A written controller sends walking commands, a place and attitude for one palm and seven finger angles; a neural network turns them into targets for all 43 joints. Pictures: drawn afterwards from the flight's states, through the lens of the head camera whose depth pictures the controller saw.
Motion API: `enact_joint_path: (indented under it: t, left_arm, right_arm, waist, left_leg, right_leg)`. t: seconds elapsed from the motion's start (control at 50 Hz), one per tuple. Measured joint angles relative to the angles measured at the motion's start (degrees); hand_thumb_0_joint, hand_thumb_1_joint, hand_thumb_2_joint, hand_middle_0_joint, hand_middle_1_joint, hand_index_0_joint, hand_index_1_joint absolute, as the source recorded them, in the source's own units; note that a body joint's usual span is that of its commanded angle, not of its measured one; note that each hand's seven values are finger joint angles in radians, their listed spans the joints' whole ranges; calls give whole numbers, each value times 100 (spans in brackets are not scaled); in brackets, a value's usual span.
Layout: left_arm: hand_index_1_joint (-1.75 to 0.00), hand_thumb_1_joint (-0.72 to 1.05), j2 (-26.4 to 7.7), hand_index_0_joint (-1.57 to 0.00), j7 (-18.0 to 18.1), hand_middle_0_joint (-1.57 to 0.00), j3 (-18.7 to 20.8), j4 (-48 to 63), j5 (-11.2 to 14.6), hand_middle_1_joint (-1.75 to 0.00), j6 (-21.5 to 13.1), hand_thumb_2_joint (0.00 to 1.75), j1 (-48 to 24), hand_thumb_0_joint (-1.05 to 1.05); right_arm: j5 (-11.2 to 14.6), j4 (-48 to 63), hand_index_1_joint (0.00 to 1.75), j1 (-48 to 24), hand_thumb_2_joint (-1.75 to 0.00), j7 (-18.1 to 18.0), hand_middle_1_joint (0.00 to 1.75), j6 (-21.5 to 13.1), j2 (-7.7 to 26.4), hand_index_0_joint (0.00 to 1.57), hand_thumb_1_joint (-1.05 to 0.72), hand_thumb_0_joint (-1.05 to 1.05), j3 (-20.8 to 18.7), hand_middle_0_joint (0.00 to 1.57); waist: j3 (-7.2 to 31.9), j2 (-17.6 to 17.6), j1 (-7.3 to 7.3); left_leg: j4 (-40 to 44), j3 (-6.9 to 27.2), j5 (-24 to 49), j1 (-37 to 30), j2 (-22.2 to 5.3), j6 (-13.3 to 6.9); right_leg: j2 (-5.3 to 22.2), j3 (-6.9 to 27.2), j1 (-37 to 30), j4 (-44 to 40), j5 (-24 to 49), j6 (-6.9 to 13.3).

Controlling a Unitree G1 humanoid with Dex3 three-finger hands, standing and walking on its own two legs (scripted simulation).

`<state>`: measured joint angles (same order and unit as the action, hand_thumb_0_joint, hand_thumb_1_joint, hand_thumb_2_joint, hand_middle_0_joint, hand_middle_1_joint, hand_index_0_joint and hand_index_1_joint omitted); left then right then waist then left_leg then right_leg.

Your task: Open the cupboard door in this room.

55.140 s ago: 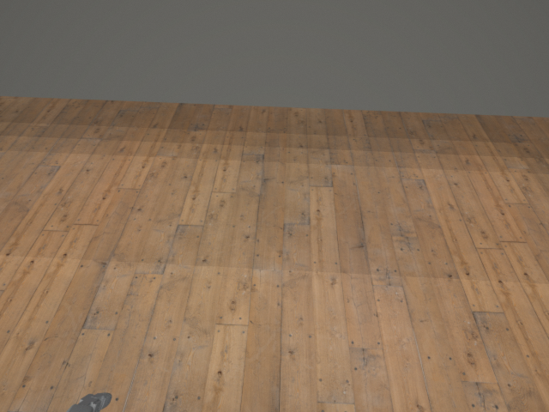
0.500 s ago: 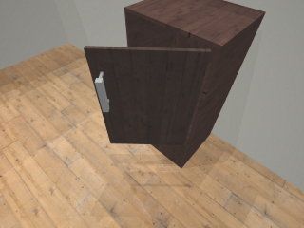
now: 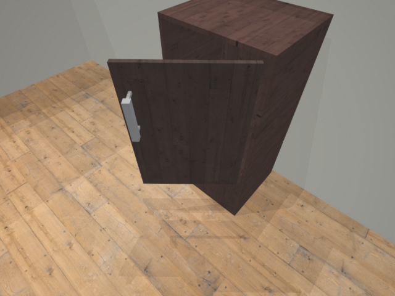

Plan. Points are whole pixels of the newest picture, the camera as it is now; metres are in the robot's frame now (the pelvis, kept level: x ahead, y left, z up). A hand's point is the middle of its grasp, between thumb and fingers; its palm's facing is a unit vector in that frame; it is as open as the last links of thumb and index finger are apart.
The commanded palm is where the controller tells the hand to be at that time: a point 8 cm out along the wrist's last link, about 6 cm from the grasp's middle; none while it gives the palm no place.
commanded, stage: come to a stop and stand still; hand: left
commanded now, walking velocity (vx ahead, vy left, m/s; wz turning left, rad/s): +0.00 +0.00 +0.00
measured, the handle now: (132, 117) +0.62 +0.24 -0.02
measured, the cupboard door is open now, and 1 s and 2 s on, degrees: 41 41 41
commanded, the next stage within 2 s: look again from close up in 0.04 s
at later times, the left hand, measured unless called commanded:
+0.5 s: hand out of the picture +0.04 +0.16 -0.17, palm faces +0.03 -0.98 -0.18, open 7.3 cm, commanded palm none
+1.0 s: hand (126, 234) +0.24 +0.16 -0.02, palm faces +0.06 -1.00 -0.03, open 7.9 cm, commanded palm +0.18 +0.23 -0.06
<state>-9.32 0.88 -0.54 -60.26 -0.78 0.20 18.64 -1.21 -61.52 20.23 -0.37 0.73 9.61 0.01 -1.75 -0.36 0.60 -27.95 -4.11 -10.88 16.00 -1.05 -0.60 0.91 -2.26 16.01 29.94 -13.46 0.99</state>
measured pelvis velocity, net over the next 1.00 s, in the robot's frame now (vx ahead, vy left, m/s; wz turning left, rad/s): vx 0.03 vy -0.02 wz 0.02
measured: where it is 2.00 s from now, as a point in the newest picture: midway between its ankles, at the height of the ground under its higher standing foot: outside the picture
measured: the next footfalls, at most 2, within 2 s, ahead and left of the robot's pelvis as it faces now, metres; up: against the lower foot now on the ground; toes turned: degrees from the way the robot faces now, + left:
none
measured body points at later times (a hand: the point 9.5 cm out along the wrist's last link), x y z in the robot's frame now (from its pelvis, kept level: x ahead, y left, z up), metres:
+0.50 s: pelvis +0.04 +0.00 +0.00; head +0.06 -0.01 +0.45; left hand +0.04 +0.22 -0.15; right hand +0.05 -0.22 -0.16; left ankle +0.05 +0.11 -0.74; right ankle +0.04 -0.11 -0.74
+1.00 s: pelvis +0.03 -0.02 -0.05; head +0.07 -0.02 +0.40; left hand +0.23 +0.22 -0.01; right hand +0.24 -0.27 -0.11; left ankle +0.05 +0.11 -0.74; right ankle +0.04 -0.11 -0.74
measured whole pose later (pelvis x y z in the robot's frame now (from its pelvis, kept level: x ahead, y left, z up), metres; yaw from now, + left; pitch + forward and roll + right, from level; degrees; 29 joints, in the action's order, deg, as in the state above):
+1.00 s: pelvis +0.03 -0.02 -0.05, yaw +1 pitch +11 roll +1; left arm -8.8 -14.0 8.2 -12.6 13.0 -33.5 19.4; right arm 0.4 -36.6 8.6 -0.5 -15.2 14.7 -4.4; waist 7.4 1.0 0.4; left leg -53.0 -2.4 -23.0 39.4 -1.7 0.9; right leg 1.4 -3.3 38.9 55.3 -27.1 1.9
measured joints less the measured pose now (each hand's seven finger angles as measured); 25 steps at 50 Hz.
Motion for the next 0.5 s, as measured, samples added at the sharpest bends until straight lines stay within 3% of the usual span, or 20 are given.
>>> enact_joint_path:
  t: [0.34,0.5]
  left_arm:
    - [-30,91,137,-20,41,-20,-2,-285,2,-30,-107,90,-166,1]
    - [-30,92,85,-20,53,-20,26,-302,-1,-30,-140,90,-243,1]
  right_arm:
    - [50,-217,30,-291,-90,-81,30,-165,-277,20,-91,0,39,19]
    - [54,-276,30,-499,-90,-130,30,-192,-122,20,-93,1,6,19]
  waist:
    - [-25,96,-62]
    - [-28,72,-104]
  left_leg:
    - [164,29,-132,-219,-8,44]
    - [245,8,-230,-427,-5,60]
  right_leg:
    - [-23,-19,-246,-215,-53,-11]
    - [-24,3,-429,-262,-163,-14]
